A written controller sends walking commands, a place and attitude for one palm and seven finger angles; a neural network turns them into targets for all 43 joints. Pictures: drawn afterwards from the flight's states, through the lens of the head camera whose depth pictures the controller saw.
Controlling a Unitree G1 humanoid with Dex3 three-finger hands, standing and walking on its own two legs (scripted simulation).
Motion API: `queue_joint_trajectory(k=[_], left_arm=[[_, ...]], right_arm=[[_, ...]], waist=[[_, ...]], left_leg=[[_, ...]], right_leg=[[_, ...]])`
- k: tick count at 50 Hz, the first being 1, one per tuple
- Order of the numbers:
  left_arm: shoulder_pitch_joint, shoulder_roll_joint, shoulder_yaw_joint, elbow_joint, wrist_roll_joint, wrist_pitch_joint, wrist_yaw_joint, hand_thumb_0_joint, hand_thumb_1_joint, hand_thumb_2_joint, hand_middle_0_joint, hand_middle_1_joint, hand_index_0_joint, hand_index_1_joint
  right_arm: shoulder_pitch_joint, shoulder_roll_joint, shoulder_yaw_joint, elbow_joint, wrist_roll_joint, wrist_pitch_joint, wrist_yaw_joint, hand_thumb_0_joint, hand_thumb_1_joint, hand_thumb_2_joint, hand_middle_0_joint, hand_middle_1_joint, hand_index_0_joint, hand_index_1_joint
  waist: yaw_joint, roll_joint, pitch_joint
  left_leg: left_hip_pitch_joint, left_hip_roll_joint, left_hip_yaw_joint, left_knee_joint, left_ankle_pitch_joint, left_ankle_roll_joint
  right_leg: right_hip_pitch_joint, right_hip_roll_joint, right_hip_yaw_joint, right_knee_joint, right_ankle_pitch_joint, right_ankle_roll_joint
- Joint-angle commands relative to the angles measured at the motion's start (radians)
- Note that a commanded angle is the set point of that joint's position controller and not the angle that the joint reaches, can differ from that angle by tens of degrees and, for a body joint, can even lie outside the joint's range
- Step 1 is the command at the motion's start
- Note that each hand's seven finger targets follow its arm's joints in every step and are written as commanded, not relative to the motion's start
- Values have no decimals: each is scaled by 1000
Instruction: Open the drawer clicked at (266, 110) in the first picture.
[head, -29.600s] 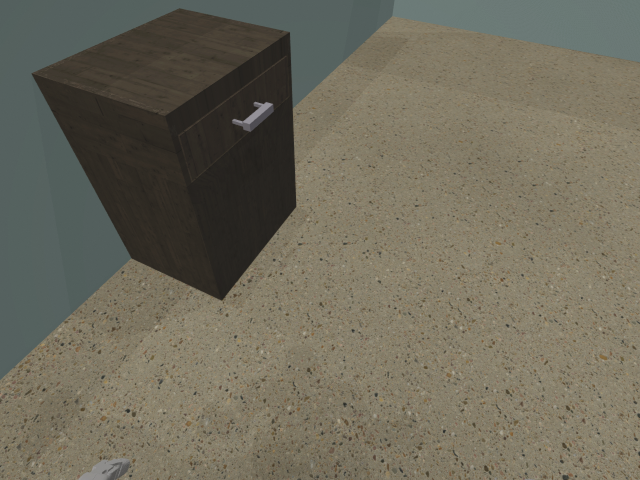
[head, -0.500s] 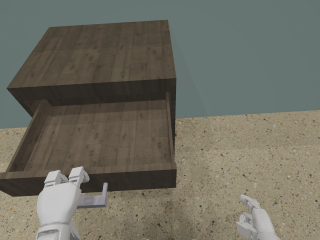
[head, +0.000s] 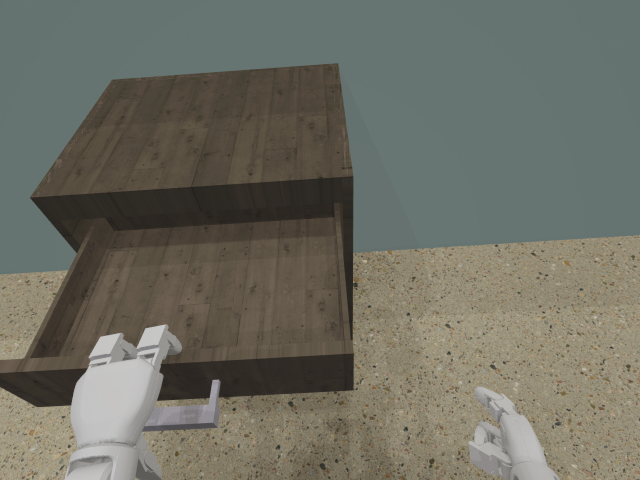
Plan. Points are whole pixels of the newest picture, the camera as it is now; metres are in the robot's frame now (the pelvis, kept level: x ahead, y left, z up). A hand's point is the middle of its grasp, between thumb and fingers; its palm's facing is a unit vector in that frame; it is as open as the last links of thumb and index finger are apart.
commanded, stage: lift the hand off the handle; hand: left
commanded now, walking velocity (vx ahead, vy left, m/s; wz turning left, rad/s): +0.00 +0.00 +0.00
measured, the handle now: (175, 403) +0.24 +0.26 -0.10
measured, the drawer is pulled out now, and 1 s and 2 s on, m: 0.30 0.30 0.30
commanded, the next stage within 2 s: draw the hand back to the body in 0.60 s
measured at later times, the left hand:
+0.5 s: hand (116, 401) +0.19 +0.26 +0.04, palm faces +0.04 -0.09 -1.00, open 13.8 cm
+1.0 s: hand (97, 388) +0.19 +0.27 +0.07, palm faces +0.07 -0.09 -0.99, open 13.8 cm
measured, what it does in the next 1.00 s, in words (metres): stands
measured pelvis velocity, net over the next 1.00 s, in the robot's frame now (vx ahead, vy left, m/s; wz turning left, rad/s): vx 0.01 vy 0.01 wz -0.01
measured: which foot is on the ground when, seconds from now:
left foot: down 0.00-1.00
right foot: down 0.00-1.00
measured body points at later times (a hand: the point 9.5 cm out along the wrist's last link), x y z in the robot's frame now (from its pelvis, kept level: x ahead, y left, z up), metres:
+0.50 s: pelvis +0.01 +0.00 +0.01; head +0.02 -0.03 +0.46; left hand +0.18 +0.26 +0.10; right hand +0.22 -0.22 -0.08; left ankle -0.02 +0.10 -0.70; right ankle +0.01 -0.08 -0.70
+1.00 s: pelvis +0.01 +0.01 +0.02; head +0.02 -0.03 +0.46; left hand +0.19 +0.27 +0.12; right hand +0.22 -0.20 -0.08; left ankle -0.02 +0.10 -0.70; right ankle +0.01 -0.08 -0.70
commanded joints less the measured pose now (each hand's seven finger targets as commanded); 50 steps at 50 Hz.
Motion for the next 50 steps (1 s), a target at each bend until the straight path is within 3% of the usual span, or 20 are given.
queue_joint_trajectory(k=[1, 4, 9, 12, 13, 14, 20, 22, 23, 24, 27, 32, 33, 34, 38, 40, 42, 45, 47, 50], left_arm=[[-5, 179, 135, -186, -3, -4, 28, 0, -500, 300, -300, -1200, -300, -1200], [-42, 172, 124, -213, -11, 1, 19, 0, -500, 300, -300, -1200, -300, -1200], [-9, 167, 116, -271, -26, -10, 3, 0, -500, 300, -300, -1200, -300, -1200], [24, 196, 150, -254, -32, -16, -8, 0, -500, 300, -300, -1200, -300, -1200], [17, 217, 169, -262, -27, -17, -8, 0, -500, 300, -300, -1200, -300, -1200], [2, 207, 156, -265, -23, -19, -10, 0, -500, 300, -300, -1200, -300, -1200], [69, 224, 190, -334, -51, -29, -17, 0, -500, 300, -300, -1200, -300, -1200], [56, 200, 163, -331, -59, -30, -27, 0, -500, 300, -300, -1200, -300, -1200], [59, 226, 191, -327, -60, -31, -31, 0, -500, 300, -300, -1200, -300, -1200], [73, 219, 182, -325, -61, -29, -36, 0, -500, 300, -300, -1200, -300, -1200], [-1, 199, 148, -308, -62, -22, -56, 0, -500, 300, -300, -1200, -300, -1200], [-12, 196, 132, -340, -53, -38, -70, 0, -500, 300, -300, -1200, -300, -1200], [-4, 212, 151, -338, -45, -41, -67, 0, -500, 300, -300, -1200, -300, -1200], [-16, 211, 145, -335, -40, -44, -65, 0, -500, 300, -300, -1200, -300, -1200], [11, 260, 204, -389, -29, -44, -43, 0, -500, 300, -300, -1200, -300, -1200], [29, 266, 222, -409, -40, -34, -35, 0, -500, 300, -300, -1200, -300, -1200], [48, 223, 182, -414, -53, -19, -42, 0, -500, 300, -300, -1200, -300, -1200], [96, 223, 195, -378, -90, 12, -68, 0, -500, 300, -300, -1200, -300, -1200], [93, 211, 169, -392, -99, 24, -94, 0, -500, 300, -300, -1200, -300, -1200], [76, 226, 167, -446, -109, 24, -131, 0, -500, 300, -300, -1200, -300, -1200]], right_arm=[[-135, -98, -31, -172, 7, -48, -2, 0, -900, -900, 200, 300, 200, 300], [-137, -99, -36, -169, 11, -48, -2, 0, -900, -900, 200, 300, 200, 300], [-130, -100, -39, -177, 7, -58, 2, 0, -900, -900, 200, 300, 200, 300], [-130, -102, -37, -174, 10, -56, 0, 0, -900, -900, 200, 300, 200, 300], [-136, -104, -33, -173, 5, -55, 1, 0, -900, -900, 200, 300, 200, 300], [-136, -103, -35, -170, 7, -54, 1, 0, -900, -900, 200, 300, 200, 300], [-135, -101, -38, -181, 9, -56, 6, 0, -900, -900, 200, 300, 200, 300], [-139, -101, -38, -180, 11, -55, 7, 0, -900, -900, 200, 300, 200, 300], [-139, -104, -37, -179, 8, -54, 7, 0, -900, -900, 200, 300, 200, 300], [-141, -102, -37, -182, 11, -53, 6, 0, -900, -900, 200, 300, 200, 300], [-142, -105, -34, -178, 14, -49, 7, 0, -900, -900, 200, 300, 200, 300], [-135, -101, -37, -187, 10, -53, 8, 0, -900, -900, 200, 300, 200, 300], [-129, -102, -34, -190, 3, -53, 8, 0, -900, -900, 200, 300, 200, 300], [-131, -101, -35, -187, 6, -51, 8, 0, -900, -900, 200, 300, 200, 300], [-129, -97, -31, -197, 0, -44, 12, 0, -900, -900, 200, 300, 200, 300], [-137, -96, -31, -198, 7, -42, 14, 0, -900, -900, 200, 300, 200, 300], [-140, -92, -30, -202, 13, -40, 20, 0, -900, -900, 200, 300, 200, 300], [-154, -98, -29, -206, 25, -37, 19, 0, -900, -900, 200, 300, 200, 300], [-153, -99, -28, -209, 30, -34, 18, 0, -900, -900, 200, 300, 200, 300], [-159, -104, -22, -218, 31, -37, 15, 0, -900, -900, 200, 300, 200, 300]], waist=[[7, -62, -149], [-7, -50, -125], [-5, -50, -146], [-3, -90, -117], [5, -91, -138], [-2, -71, -115], [9, -22, -152], [-3, -53, -112], [6, -67, -126], [1, -57, -84], [-14, -54, -50], [0, -47, -105], [7, -57, -124], [-1, -51, -93], [28, -7, -149], [25, 23, -141], [17, 15, -108], [18, -57, -70], [17, -83, -69], [16, -71, -65]], left_leg=[[69, 15, 2, -114, 236, 7], [81, 17, -1, -124, 237, 9], [117, 23, 0, -133, 264, 13], [102, 21, 0, -139, 251, 13], [97, 18, 3, -139, 248, 13], [104, 19, 2, -145, 246, 12], [149, 24, 3, -152, 297, 9], [137, 25, 0, -156, 276, 13], [135, 26, -1, -156, 275, 13], [133, 27, -2, -164, 263, 13], [138, 31, -9, -179, 224, 14], [168, 34, -6, -180, 237, 14], [165, 33, -6, -176, 246, 14], [162, 34, -9, -179, 242, 11], [182, 35, -6, -177, 287, 7], [193, 38, -11, -184, 311, 1], [193, 43, -15, -189, 320, 2], [174, 48, -18, -207, 303, 4], [175, 48, -15, -219, 288, 9], [200, 50, -19, -233, 292, 10]], right_leg=[[164, -53, 68, -151, 311, 7], [155, -53, 69, -163, 309, 7], [175, -58, 64, -175, 331, 9], [187, -59, 79, -188, 348, 12], [202, -64, 84, -190, 355, 15], [189, -63, 85, -191, 352, 12], [224, -63, 82, -198, 395, 5], [203, -65, 77, -207, 378, 12], [212, -66, 78, -210, 373, 14], [197, -65, 79, -217, 355, 13], [165, -62, 64, -232, 272, 14], [180, -63, 57, -231, 263, 11], [185, -64, 54, -228, 271, 12], [169, -61, 55, -226, 265, 8], [199, -59, 57, -214, 298, -2], [207, -57, 64, -214, 320, -8], [193, -56, 48, -214, 316, -5], [219, -58, 53, -239, 321, 3], [234, -64, 53, -250, 319, 11], [246, -70, 55, -268, 310, 11]])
